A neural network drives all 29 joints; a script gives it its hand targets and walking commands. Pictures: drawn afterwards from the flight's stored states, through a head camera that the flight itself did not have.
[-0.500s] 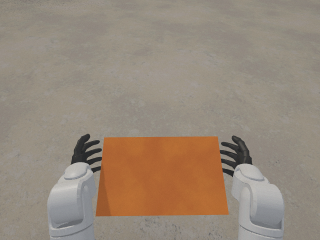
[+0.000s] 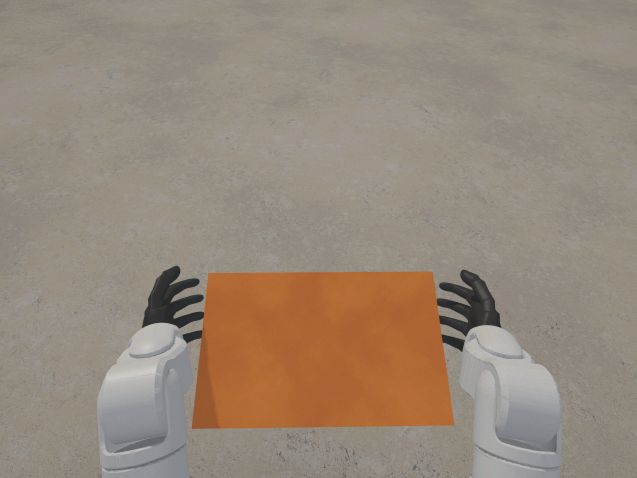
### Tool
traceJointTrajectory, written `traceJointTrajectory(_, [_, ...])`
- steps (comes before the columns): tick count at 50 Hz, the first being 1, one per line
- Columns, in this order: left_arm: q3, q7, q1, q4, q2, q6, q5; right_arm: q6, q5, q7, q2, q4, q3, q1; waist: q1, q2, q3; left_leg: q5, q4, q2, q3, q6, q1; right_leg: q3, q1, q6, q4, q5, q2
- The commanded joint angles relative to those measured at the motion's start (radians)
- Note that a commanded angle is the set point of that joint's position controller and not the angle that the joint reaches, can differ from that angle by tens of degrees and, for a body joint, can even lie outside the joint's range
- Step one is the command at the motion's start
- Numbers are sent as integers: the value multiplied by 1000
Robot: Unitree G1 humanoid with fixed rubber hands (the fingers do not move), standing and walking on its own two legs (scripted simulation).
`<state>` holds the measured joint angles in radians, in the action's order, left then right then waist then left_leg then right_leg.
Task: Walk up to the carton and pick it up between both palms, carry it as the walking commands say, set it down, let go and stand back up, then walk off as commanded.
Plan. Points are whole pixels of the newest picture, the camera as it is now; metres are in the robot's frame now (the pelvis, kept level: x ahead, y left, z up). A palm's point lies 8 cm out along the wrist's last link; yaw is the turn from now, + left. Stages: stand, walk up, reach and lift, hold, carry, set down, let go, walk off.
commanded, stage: carry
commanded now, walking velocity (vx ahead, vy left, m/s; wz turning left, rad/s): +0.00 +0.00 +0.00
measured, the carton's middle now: (320, 352) +0.28 +0.00 +0.01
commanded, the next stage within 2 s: hold in 1.06 s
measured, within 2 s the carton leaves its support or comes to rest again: neither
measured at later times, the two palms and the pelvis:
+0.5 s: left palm (178, 324) +0.27 +0.17 +0.10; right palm (480, 327) +0.27 -0.18 +0.10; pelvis +0.01 -0.01 +0.00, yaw +0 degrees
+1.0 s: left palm (184, 321) +0.28 +0.16 +0.09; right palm (482, 323) +0.27 -0.19 +0.09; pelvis +0.02 -0.02 +0.00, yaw +0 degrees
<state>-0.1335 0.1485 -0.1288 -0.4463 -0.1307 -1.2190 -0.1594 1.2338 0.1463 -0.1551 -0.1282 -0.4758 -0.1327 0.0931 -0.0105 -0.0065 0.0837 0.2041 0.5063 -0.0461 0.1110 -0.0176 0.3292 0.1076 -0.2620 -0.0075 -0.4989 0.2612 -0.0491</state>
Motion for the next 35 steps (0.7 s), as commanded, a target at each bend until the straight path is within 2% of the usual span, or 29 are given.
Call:
traceJointTrajectory(1, [694,-266,-381,-19,-858,-10,406,-2,-414,271,-855,-43,700,423,-2,14,169,-112,-71,-84,-90,-4,-103,-69,20,42,82,-89,-71])
traceJointTrajectory(35, [662,-276,-380,64,-831,79,375,-89,-377,278,-820,33,673,428,-1,9,186,-162,-36,-85,-75,3,-105,-69,39,53,66,-178,-74])
